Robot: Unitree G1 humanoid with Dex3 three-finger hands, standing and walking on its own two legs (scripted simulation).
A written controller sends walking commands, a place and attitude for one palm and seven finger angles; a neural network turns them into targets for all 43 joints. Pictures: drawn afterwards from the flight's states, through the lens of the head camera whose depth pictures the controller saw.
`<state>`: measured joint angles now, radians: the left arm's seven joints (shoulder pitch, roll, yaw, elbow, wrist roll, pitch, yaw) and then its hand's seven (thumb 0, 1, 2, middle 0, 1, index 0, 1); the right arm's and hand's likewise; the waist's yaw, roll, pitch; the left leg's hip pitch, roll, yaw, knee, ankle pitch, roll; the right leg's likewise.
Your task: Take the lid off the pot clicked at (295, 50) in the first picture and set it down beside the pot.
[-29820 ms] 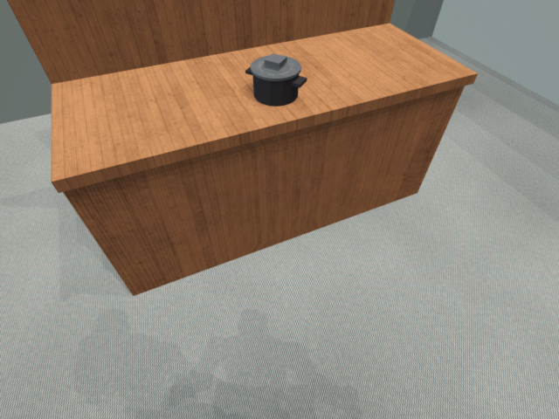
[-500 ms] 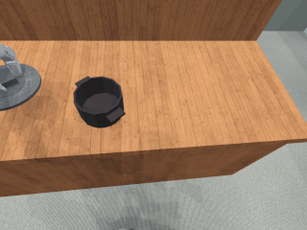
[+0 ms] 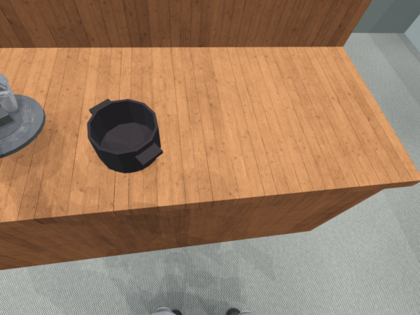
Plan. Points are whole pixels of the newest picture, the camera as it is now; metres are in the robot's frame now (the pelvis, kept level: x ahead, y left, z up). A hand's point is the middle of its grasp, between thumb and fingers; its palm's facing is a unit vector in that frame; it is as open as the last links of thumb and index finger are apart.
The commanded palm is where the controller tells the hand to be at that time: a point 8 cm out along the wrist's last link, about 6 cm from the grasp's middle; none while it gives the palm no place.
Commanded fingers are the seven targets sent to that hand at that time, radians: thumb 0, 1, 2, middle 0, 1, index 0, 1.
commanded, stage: lower the lid onto the table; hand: left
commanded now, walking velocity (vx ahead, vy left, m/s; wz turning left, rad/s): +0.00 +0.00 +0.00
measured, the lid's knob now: out of the picture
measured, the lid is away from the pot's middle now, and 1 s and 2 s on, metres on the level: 0.22 0.22 0.24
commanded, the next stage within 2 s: open the fingers wide in 1.66 s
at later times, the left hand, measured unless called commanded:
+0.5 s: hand out of the picture +0.44 +0.38 +0.06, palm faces -0.47 -0.14 -0.87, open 7.9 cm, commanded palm +0.50 +0.38 +0.11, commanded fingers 0.00 0.58 0.98 -0.71 -1.06 -0.76 -1.09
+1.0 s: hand out of the picture +0.46 +0.38 +0.03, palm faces -0.46 -0.13 -0.88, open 7.9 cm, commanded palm +0.51 +0.37 +0.08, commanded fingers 0.00 0.58 0.98 -0.71 -1.06 -0.76 -1.09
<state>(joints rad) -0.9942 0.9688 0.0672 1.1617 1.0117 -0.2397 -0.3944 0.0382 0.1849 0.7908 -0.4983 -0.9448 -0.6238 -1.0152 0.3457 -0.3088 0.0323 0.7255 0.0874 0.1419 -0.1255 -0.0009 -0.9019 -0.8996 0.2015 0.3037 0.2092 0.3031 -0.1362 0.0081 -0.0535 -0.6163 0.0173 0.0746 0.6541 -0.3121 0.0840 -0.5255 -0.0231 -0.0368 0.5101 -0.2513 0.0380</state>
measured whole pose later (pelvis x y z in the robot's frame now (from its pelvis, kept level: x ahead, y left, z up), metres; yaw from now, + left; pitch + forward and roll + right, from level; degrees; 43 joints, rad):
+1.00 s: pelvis -0.01 +0.02 -0.02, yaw -1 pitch +20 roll -6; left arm -1.00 0.97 0.08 1.22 1.06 -0.28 -0.29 0.04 0.19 0.79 -0.49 -0.94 -0.63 -1.02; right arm 0.36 -0.30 0.05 0.71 0.06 0.17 -0.12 0.00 -0.90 -0.90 0.20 0.30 0.21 0.30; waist -0.18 0.01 -0.07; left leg -0.80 0.02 0.07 0.80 -0.36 0.11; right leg -0.70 -0.02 -0.03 0.64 -0.29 0.02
